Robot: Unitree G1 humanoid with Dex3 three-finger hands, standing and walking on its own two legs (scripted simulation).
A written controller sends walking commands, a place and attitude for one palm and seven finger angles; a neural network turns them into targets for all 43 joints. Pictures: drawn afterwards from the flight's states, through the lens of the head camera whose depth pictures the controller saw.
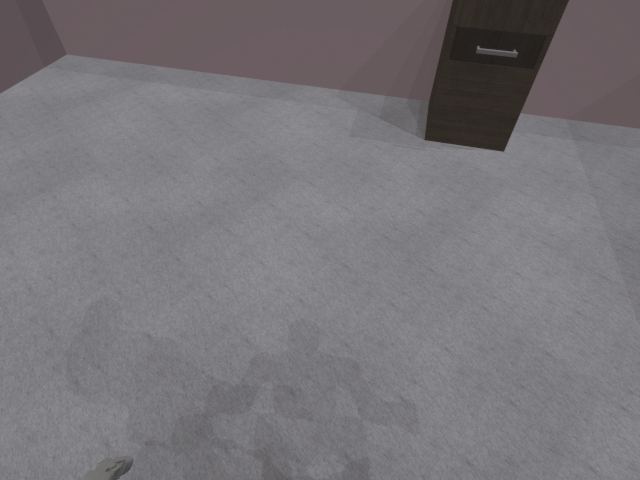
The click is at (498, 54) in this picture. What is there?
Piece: drawer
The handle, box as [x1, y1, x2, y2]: [476, 46, 517, 57]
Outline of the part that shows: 476,52 478,53 515,57 517,54 515,50 513,50 512,52 480,48 479,46 477,46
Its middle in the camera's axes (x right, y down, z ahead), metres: +0.81 -0.87 +1.78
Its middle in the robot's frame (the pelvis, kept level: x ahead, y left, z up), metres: +1.92 -0.74 -0.24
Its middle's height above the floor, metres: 0.53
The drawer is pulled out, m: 0.00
